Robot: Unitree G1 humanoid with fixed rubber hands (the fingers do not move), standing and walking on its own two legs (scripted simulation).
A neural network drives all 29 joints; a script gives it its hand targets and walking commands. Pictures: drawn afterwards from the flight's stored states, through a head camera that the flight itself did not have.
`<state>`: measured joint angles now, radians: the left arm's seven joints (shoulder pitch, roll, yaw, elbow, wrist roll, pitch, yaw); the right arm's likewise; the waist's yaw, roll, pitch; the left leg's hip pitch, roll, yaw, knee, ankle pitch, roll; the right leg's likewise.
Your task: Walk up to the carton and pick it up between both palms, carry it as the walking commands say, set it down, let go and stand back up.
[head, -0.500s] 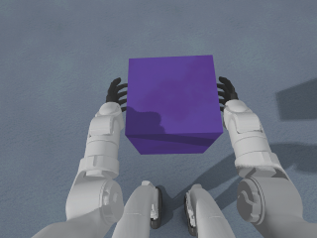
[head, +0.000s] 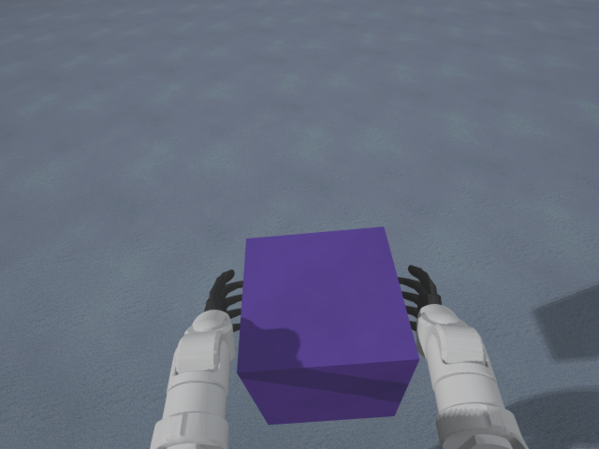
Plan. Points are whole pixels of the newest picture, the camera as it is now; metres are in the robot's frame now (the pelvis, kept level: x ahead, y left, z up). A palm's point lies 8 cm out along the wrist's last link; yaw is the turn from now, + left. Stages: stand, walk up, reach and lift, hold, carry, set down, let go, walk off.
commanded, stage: reach and lift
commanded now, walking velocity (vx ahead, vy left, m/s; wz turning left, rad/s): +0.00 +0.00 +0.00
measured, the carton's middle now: (323, 330) +0.32 +0.01 -0.04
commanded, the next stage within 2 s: hold in 1.32 s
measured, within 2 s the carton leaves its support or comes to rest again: neither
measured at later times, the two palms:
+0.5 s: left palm (212, 343) +0.25 +0.16 +0.04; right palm (440, 344) +0.26 -0.14 +0.04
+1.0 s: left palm (219, 320) +0.28 +0.15 +0.04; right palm (435, 308) +0.30 -0.14 +0.05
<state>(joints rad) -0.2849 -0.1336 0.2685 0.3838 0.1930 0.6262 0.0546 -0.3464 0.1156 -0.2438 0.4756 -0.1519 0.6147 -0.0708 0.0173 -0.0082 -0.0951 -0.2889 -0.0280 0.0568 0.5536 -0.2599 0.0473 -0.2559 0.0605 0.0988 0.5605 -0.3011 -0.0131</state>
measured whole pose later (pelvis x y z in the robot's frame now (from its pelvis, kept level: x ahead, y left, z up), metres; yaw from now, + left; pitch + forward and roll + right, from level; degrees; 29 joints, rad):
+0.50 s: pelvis -0.04 +0.00 +0.00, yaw +0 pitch -8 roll +0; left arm -0.33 -0.14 0.30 0.40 0.19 0.73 0.06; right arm -0.34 0.12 -0.24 0.45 -0.22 0.69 -0.04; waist 0.02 -0.01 -0.01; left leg -0.18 -0.03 0.05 0.54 -0.22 0.05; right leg -0.16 0.06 0.10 0.57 -0.27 -0.01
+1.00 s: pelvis +0.00 +0.00 +0.01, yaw +0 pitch -4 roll +0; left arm -0.24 -0.15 0.22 0.26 0.20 0.70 0.05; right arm -0.32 0.13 -0.24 0.30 -0.17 0.73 -0.05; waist 0.02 0.00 -0.01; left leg -0.17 -0.03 0.05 0.47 -0.24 0.04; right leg -0.13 0.06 0.10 0.48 -0.27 -0.02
